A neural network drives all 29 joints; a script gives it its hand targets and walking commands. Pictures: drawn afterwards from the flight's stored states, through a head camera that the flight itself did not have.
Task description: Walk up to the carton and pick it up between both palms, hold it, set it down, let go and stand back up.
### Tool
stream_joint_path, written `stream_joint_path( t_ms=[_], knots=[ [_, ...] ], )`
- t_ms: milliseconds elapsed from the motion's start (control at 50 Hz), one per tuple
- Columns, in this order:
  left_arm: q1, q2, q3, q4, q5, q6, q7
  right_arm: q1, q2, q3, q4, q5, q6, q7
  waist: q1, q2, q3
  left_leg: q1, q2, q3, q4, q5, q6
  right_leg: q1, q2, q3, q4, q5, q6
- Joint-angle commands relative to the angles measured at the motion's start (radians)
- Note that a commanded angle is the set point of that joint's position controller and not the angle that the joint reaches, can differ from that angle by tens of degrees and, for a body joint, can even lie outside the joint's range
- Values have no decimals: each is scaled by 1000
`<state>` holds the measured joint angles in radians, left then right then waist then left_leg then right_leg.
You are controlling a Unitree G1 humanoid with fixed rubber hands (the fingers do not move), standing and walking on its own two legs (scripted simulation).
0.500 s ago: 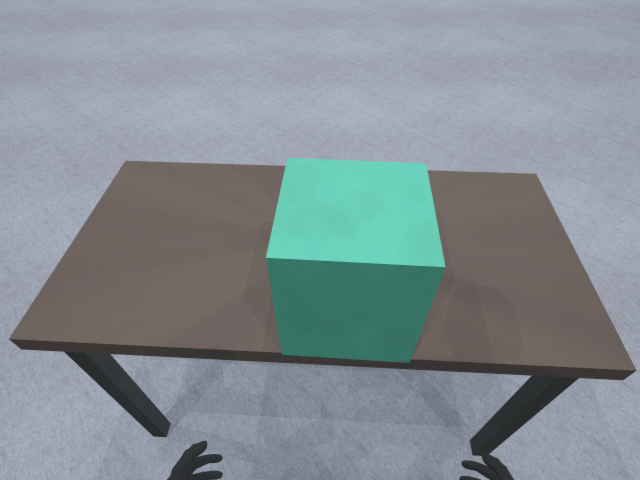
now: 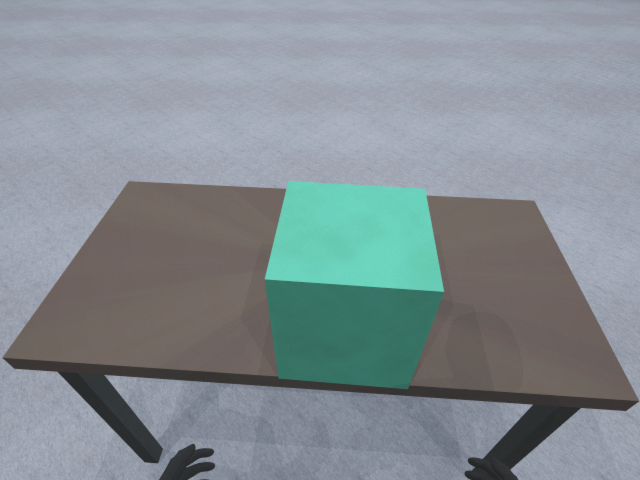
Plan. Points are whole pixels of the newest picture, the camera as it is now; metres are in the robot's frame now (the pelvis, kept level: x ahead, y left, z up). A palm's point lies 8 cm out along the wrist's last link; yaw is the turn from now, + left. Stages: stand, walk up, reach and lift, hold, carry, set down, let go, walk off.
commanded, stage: reach and lift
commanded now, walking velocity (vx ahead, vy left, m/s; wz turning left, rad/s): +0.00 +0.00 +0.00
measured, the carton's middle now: (349, 287) +0.43 -0.01 +0.00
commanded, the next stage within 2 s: none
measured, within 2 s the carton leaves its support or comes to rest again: neither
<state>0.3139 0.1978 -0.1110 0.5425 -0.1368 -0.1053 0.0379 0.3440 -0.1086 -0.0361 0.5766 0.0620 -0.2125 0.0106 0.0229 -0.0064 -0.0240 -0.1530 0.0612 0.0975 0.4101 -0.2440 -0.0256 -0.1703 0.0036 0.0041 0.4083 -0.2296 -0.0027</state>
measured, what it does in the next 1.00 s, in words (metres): stands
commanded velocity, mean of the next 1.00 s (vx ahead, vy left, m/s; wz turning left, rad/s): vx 0.00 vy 0.00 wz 0.00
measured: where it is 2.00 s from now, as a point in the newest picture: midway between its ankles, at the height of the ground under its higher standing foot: outside the picture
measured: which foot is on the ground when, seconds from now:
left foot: down 0.00-1.00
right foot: down 0.00-1.00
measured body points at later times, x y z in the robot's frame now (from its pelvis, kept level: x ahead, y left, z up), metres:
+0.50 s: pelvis +0.01 +0.00 +0.00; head +0.00 +0.01 +0.45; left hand +0.17 +0.22 -0.05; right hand +0.19 -0.20 -0.04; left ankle -0.02 +0.13 -0.74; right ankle -0.01 -0.12 -0.74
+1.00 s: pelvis +0.03 +0.00 +0.01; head +0.02 +0.02 +0.46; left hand +0.25 +0.22 -0.01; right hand +0.26 -0.19 +0.00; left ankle -0.02 +0.13 -0.74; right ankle -0.01 -0.12 -0.74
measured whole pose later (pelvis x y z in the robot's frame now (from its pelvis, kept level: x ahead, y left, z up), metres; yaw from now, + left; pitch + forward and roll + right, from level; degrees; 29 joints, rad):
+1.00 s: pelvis +0.03 +0.00 +0.01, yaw +0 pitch +0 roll -1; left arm 0.17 0.23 -0.06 0.38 -0.19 -0.23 -0.01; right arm 0.18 -0.17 0.08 0.42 0.25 -0.32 -0.09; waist 0.04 -0.02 -0.01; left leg -0.08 0.07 0.09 0.32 -0.23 -0.04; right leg -0.06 0.02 0.00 0.25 -0.19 0.00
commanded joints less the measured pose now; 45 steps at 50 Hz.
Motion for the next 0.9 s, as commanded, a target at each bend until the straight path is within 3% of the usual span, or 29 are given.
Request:
stream_joint_path(
  t_ms=[0,60,100,180,300,500,540,620,800,880],
  knots=[
    [-92,115,27,-171,-21,-106,7,-105,-99,-34,-200,7,-85,-4,8,-21,-34,-5,-56,-3,-44,140,-13,-22,22,29,-62,107,-10],
    [-75,118,16,-171,-33,-164,13,-92,-101,-15,-204,26,-110,3,22,-9,-46,-22,-58,-3,-36,179,-24,17,35,27,-44,162,-10],
    [-59,115,14,-150,-29,-186,6,-69,-98,-9,-162,46,-126,1,12,24,-34,-12,-58,-6,-26,188,-26,12,36,34,-42,165,-13],
    [-66,120,17,-167,-41,-224,-4,-75,-109,4,-150,66,-159,-2,5,33,-32,-13,-57,-10,-30,184,-33,16,37,30,-46,158,-14],
    [-97,135,24,-180,-57,-292,-5,-121,-109,14,-169,93,-215,3,22,25,-43,-9,-60,-14,-29,219,-38,28,43,32,-49,189,-13],
    [-159,162,26,-222,-114,-363,-13,-168,-121,24,-255,120,-285,-20,16,-6,-59,-26,-59,-5,-32,173,-37,55,42,36,-54,186,-8],
    [-165,161,35,-206,-105,-372,-17,-172,-119,36,-232,138,-292,-23,21,18,-58,-22,-61,-4,-33,201,-40,63,40,39,-51,224,-7],
    [-172,147,42,-184,-85,-356,-27,-190,-126,51,-176,151,-291,-31,16,38,-60,22,-60,-9,-27,249,-50,43,45,36,-71,232,-13],
    [-237,142,81,-304,-72,-305,-26,-260,-147,82,-288,206,-271,-66,23,14,-126,120,-60,-20,-40,450,-62,131,59,37,-111,415,1],
    [-264,126,94,-328,-58,-221,-41,-286,-156,85,-308,189,-202,-92,11,-2,-125,138,-64,-16,-71,415,-56,126,48,33,-158,387,5]
  ],
)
